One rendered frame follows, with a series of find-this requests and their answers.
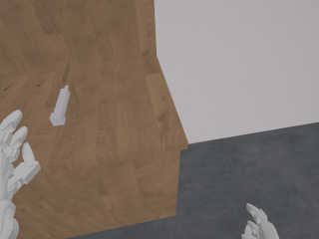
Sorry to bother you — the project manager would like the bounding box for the counter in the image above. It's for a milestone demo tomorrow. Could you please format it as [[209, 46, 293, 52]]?
[[0, 0, 188, 239]]

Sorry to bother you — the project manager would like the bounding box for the robot left hand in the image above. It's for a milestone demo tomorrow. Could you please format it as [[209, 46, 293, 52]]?
[[0, 110, 41, 201]]

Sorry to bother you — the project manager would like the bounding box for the left robot forearm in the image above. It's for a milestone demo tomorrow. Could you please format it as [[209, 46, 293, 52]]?
[[0, 199, 19, 239]]

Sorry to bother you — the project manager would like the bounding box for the robot right hand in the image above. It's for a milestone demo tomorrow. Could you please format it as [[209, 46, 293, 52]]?
[[241, 203, 279, 239]]

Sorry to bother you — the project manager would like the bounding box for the tap lever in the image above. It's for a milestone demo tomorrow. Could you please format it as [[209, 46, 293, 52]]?
[[49, 85, 70, 126]]

